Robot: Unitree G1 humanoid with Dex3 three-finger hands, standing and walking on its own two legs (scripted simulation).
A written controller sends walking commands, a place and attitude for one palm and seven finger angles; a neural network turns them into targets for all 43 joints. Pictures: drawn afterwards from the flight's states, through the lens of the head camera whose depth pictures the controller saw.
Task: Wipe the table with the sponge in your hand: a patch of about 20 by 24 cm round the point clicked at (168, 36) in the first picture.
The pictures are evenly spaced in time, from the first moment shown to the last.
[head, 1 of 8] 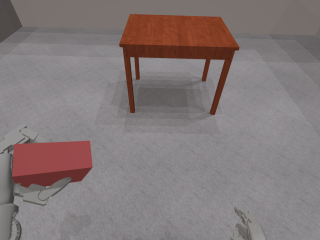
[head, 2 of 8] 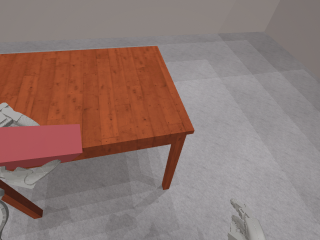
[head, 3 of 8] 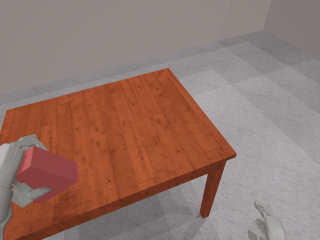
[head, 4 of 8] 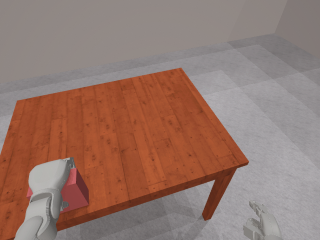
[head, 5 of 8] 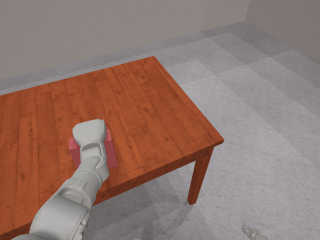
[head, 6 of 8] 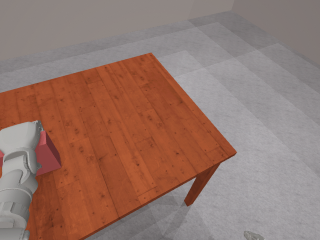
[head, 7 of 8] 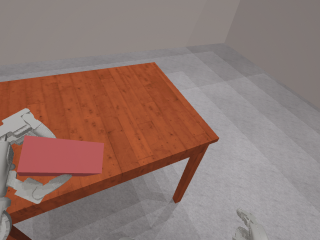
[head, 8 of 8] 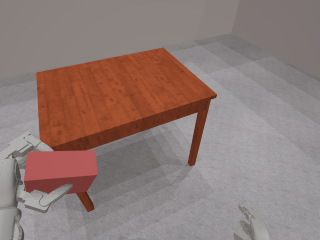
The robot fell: no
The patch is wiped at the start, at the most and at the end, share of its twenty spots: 0.00 1.00 1.00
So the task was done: yes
